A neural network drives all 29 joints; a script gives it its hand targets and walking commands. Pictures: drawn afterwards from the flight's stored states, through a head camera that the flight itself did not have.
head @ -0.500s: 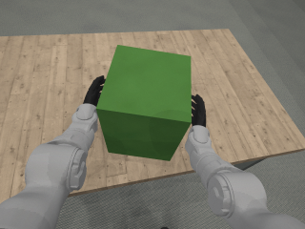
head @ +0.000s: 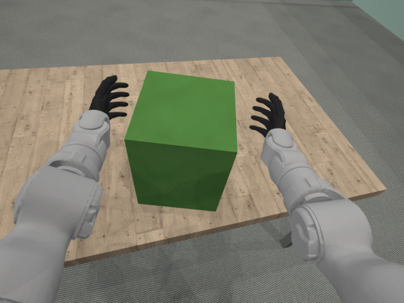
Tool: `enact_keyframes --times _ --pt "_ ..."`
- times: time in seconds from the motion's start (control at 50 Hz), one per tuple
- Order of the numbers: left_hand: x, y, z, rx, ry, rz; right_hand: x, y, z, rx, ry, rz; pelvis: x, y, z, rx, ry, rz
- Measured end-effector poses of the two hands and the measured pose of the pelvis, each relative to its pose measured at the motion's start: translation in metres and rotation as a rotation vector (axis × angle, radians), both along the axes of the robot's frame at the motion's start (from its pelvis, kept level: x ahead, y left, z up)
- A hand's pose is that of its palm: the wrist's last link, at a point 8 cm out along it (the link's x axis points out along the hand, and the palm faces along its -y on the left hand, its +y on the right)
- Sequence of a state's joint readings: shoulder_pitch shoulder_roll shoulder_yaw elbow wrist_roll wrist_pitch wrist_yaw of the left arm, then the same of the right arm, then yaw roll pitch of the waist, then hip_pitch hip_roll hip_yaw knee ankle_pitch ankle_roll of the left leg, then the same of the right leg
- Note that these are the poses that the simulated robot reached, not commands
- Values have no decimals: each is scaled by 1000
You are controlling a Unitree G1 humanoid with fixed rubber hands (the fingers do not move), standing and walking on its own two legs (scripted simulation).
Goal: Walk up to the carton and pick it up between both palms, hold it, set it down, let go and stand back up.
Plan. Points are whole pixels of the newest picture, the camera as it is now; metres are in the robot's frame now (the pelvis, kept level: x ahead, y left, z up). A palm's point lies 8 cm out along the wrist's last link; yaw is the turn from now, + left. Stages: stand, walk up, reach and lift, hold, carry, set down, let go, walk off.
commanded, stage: set down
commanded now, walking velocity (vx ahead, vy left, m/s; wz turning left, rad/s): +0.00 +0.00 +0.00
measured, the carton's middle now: (183, 145) +0.48 -0.03 +0.01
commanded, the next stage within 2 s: none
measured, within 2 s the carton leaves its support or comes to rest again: neither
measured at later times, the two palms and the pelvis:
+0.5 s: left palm (94, 88) +0.50 +0.14 +0.17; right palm (277, 113) +0.43 -0.20 +0.15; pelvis +0.01 -0.02 +0.02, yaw +0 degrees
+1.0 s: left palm (89, 122) +0.45 +0.15 +0.13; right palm (277, 149) +0.37 -0.20 +0.11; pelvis +0.00 -0.01 +0.02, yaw -1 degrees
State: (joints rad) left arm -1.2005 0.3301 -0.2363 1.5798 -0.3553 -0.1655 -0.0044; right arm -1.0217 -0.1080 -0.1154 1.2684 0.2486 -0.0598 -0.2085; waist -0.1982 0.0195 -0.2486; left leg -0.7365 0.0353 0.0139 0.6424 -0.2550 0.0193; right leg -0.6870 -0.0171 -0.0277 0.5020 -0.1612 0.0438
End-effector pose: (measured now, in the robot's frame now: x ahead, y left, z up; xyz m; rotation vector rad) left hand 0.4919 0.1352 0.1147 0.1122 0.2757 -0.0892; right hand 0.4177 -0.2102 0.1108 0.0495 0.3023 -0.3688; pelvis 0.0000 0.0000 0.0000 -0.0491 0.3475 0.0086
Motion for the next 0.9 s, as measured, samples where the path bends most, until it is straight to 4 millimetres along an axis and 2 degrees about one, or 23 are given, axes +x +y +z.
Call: enact_keyframes --times 0.1,0.24,0.44,0.6,0.74,0.9 --pt "4 -5 23 -4 2 -4 4 -2 20 10 -11 -4 6 -5 6 6 -51 -1" --pt "11 -6 43 -15 11 7 8 -6 32 22 -16 -11 11 -12 14 15 -98 -6" --pt "13 0 50 -34 12 8 11 2 39 29 -32 0 14 -17 19 22 -123 -11" --pt "3 3 54 -25 16 -12 4 10 47 27 -41 6 14 -16 23 22 -177 -7" --pt "-10 1 52 -14 33 -27 -10 11 42 31 -35 0 12 -13 24 23 -239 -8" --pt "-30 5 33 -26 58 -21 -35 10 16 47 -29 -11 8 -10 24 24 -295 -19"
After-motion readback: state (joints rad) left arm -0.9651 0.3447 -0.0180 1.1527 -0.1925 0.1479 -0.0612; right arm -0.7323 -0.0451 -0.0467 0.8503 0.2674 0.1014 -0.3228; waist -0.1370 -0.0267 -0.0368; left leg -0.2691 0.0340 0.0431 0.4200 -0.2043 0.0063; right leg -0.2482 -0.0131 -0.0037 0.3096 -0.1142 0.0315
